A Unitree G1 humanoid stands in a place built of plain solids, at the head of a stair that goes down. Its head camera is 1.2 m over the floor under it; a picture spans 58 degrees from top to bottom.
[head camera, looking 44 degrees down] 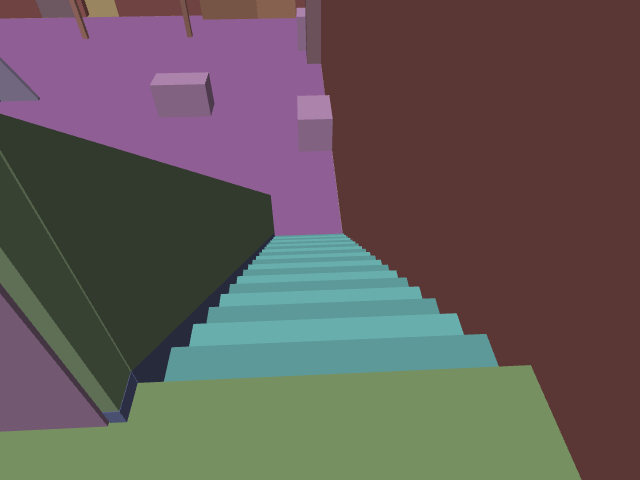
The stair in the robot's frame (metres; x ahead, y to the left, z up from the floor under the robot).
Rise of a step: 0.20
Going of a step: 0.25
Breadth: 1.19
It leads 3 degrees to the left of straight ahead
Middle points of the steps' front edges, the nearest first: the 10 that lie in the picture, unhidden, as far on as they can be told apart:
0.66 -0.05 0.00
0.91 -0.04 -0.20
1.16 -0.03 -0.41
1.41 -0.02 -0.61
1.66 0.00 -0.82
1.91 0.01 -1.02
2.16 0.02 -1.23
2.41 0.03 -1.43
2.65 0.04 -1.63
2.90 0.06 -1.84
